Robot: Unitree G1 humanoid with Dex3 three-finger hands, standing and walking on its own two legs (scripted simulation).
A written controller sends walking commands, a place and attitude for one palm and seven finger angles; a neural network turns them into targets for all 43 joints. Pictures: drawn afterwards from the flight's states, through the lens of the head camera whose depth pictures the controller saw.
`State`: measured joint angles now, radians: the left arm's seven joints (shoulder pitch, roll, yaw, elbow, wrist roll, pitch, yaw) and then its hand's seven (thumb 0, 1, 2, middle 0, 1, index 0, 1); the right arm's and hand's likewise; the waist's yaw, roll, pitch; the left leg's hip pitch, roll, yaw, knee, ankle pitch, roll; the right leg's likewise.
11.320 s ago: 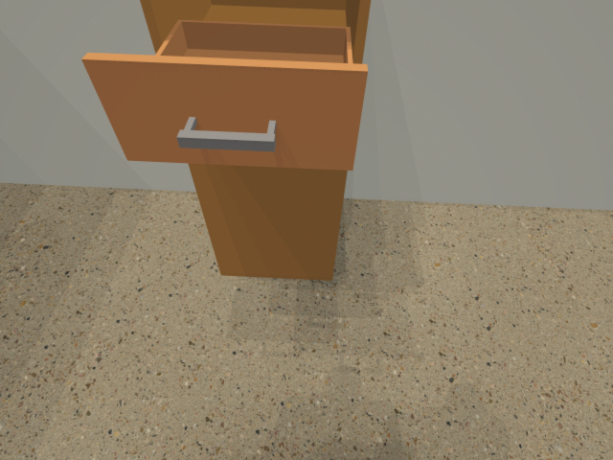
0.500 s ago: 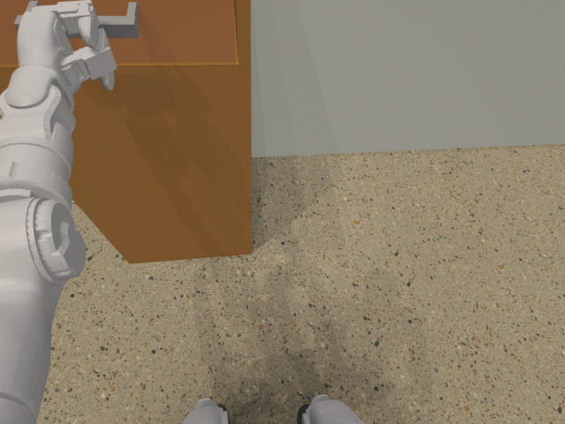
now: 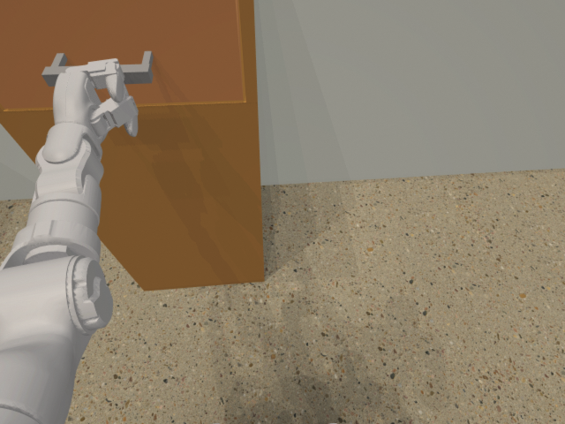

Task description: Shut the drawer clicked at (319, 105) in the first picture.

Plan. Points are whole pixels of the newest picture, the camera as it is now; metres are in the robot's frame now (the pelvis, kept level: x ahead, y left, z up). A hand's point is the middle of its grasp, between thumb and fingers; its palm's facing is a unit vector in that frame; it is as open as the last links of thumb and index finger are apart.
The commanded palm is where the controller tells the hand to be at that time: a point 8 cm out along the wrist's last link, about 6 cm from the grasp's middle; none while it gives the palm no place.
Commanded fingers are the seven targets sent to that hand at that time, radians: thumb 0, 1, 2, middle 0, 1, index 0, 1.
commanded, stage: draw the hand back to the body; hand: left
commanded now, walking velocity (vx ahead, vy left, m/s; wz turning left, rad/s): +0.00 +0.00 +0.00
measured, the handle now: (102, 67) +0.59 +0.22 +0.17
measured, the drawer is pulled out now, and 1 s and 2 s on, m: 0.00 0.00 0.00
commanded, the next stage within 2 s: step back with the hand held close in 1.36 s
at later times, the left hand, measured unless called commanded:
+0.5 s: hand (71, 192) +0.36 +0.20 +0.17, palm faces +0.04 -1.00 -0.02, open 3.3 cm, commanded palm +0.32 +0.25 +0.18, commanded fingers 0.00 0.90 0.90 -1.40 -1.60 -1.40 -1.60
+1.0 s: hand out of the picture +0.23 +0.23 +0.18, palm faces +0.37 -0.87 -0.32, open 3.3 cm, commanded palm +0.17 +0.27 +0.20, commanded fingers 0.00 0.90 0.90 -1.40 -1.60 -1.40 -1.60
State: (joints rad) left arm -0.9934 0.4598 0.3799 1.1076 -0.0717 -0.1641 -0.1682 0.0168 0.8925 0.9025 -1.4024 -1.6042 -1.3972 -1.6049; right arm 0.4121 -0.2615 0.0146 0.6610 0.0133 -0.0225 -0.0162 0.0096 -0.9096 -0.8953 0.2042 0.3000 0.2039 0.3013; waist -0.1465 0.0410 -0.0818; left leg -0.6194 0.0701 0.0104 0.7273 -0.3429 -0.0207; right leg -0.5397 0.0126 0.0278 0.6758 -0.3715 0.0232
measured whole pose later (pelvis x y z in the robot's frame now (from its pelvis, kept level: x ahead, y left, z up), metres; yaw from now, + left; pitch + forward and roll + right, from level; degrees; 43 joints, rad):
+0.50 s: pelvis +0.01 -0.01 +0.01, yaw +3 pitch +3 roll +0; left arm -0.34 0.31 0.26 0.30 -0.25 0.10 -0.25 0.02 0.90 0.90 -1.40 -1.60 -1.40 -1.61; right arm 0.19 -0.27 0.03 0.57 0.07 -0.03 -0.06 0.01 -0.91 -0.90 0.20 0.30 0.20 0.30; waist 0.02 0.05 -0.08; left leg -0.34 0.04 -0.02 0.61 -0.32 -0.03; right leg -0.26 -0.01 -0.01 0.59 -0.38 0.01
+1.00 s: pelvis +0.00 -0.01 +0.03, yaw +1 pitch -4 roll +0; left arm 0.28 0.31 0.24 -0.27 -0.07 -0.10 0.08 0.02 0.89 0.90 -1.41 -1.60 -1.40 -1.60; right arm 0.19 -0.22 0.03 0.66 0.00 -0.05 -0.07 0.02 -0.91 -0.90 0.20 0.30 0.20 0.30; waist 0.04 0.06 0.02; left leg -0.12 0.05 0.02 0.41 -0.23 -0.03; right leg -0.05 -0.01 0.02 0.39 -0.27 0.02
